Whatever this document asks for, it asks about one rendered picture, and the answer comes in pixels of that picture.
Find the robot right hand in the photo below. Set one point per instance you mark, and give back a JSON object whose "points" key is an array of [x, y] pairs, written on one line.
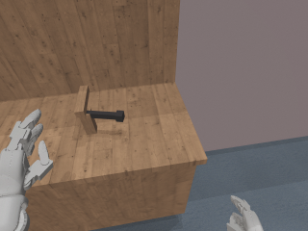
{"points": [[248, 221]]}

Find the tap lever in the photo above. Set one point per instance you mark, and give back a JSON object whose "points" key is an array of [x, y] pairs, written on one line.
{"points": [[118, 116]]}

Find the robot left hand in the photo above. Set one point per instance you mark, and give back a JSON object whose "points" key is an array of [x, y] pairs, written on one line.
{"points": [[13, 159]]}

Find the robot left forearm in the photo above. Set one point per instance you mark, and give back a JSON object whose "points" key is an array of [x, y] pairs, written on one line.
{"points": [[13, 215]]}

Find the counter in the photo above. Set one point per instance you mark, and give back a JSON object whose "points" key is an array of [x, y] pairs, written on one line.
{"points": [[67, 57]]}

